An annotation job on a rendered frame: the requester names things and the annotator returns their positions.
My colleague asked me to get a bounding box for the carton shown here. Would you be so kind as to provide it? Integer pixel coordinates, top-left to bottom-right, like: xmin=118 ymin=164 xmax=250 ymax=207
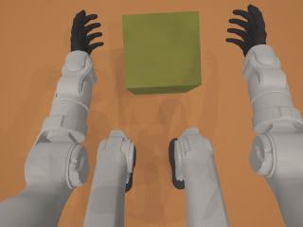
xmin=121 ymin=10 xmax=202 ymax=96

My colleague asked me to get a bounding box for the right robot shin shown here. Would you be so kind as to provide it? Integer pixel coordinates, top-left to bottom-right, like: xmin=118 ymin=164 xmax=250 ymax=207
xmin=175 ymin=128 xmax=214 ymax=181

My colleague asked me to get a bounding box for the left robot foot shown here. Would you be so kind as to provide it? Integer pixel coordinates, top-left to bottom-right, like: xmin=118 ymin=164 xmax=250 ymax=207
xmin=125 ymin=147 xmax=136 ymax=193

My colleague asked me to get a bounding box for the left robot hand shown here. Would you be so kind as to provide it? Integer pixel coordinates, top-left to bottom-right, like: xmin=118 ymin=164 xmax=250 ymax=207
xmin=70 ymin=9 xmax=104 ymax=56

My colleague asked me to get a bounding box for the robot left forearm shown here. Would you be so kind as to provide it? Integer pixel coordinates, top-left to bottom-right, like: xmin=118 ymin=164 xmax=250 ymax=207
xmin=24 ymin=50 xmax=97 ymax=182

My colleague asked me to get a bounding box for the robot right forearm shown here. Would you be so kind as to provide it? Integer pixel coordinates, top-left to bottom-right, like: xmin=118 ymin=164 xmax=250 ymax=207
xmin=242 ymin=44 xmax=303 ymax=134

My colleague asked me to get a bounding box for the right robot hand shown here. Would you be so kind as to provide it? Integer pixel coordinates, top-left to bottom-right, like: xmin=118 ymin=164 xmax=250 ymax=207
xmin=225 ymin=4 xmax=267 ymax=57

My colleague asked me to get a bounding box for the robot right upper arm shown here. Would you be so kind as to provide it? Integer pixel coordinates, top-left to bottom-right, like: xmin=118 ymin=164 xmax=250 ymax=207
xmin=249 ymin=131 xmax=303 ymax=227

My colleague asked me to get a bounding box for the robot left upper arm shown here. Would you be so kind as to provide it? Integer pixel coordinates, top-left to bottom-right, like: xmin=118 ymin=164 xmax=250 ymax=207
xmin=0 ymin=142 xmax=90 ymax=227

